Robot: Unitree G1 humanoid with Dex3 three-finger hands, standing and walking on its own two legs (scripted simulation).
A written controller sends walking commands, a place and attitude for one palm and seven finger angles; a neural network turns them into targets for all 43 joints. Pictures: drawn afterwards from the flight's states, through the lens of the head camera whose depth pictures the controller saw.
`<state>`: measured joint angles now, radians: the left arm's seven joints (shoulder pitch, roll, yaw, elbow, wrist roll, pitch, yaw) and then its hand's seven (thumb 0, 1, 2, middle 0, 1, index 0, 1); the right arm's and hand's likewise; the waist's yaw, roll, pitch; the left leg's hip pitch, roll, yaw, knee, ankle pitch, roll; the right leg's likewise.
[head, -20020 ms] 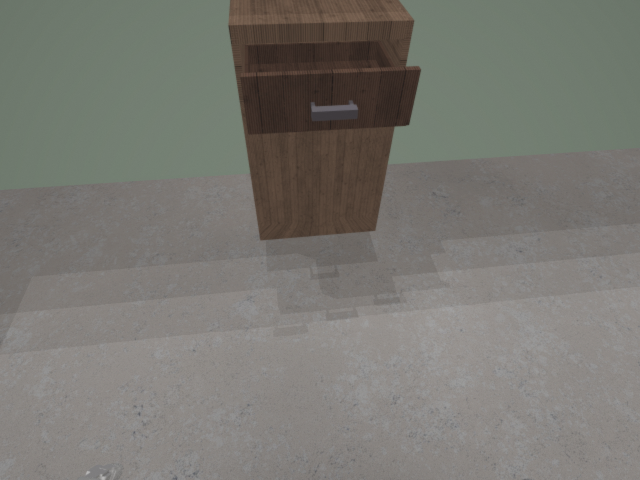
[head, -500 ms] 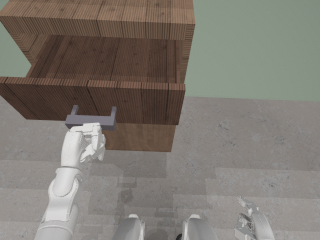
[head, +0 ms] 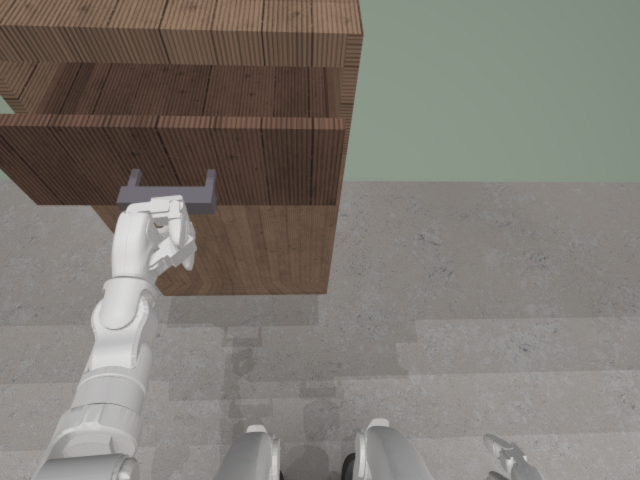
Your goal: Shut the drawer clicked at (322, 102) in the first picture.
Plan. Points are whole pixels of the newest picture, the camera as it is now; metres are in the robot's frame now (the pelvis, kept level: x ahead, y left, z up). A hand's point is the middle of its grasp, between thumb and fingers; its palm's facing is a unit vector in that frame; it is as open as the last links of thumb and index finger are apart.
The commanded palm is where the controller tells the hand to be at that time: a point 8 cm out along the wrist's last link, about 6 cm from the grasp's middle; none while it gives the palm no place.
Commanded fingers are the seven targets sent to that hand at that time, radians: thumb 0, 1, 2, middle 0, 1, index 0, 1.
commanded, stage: push the drawer shut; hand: left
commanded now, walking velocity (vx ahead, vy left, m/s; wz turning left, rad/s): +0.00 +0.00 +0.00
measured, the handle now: (171, 187) +0.48 +0.20 +0.04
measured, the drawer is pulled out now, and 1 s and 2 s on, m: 0.11 0.00 0.00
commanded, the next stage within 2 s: pull the fist back off the drawer in 1.20 s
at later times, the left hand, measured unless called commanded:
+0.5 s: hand (197, 198) +0.46 +0.17 +0.03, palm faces +0.03 -1.00 -0.04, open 3.1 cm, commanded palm +0.45 +0.21 +0.04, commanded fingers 0.00 0.90 0.90 -1.40 -1.60 -1.40 -1.60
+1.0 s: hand (198, 170) +0.51 +0.17 +0.03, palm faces +0.02 -1.00 -0.03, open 2.8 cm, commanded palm +0.51 +0.21 +0.04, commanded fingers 0.00 0.90 0.90 -1.40 -1.60 -1.40 -1.60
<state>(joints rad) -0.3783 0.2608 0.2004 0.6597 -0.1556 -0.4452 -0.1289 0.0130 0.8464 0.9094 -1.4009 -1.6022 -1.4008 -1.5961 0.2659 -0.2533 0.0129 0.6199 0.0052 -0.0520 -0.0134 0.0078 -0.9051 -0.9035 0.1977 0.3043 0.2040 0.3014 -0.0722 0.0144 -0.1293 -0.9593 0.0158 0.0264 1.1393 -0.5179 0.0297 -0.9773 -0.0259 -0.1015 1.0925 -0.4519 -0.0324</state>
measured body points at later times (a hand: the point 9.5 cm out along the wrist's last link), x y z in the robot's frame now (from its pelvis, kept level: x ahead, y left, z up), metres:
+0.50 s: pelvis -0.01 +0.00 -0.01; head +0.12 +0.02 +0.42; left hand +0.45 +0.22 +0.04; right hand +0.06 -0.26 -0.13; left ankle +0.01 +0.10 -0.65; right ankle +0.04 -0.11 -0.65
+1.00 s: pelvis +0.00 +0.01 -0.01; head +0.15 +0.02 +0.41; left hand +0.50 +0.23 +0.04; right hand +0.00 -0.26 -0.13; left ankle +0.01 +0.10 -0.65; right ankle +0.04 -0.11 -0.65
